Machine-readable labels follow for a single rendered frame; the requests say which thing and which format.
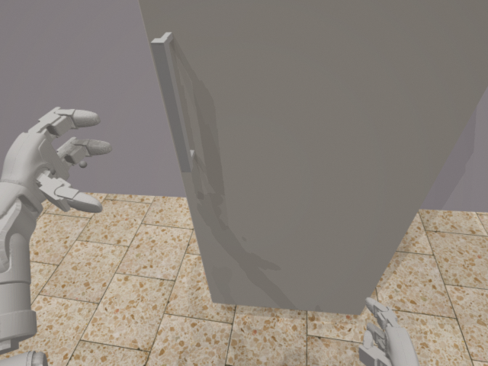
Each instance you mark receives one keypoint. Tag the fridge door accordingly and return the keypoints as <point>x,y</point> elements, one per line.
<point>319,128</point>

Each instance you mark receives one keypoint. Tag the robot right hand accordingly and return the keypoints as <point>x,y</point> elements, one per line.
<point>395,347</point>

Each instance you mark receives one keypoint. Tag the left robot upper arm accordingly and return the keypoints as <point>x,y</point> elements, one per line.
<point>26,359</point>

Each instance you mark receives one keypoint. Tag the robot left hand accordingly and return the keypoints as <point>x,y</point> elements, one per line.
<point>31,155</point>

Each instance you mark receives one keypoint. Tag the handle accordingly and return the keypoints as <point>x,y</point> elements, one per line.
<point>163,59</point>

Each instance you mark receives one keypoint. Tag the left robot forearm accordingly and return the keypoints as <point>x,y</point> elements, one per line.
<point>19,210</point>

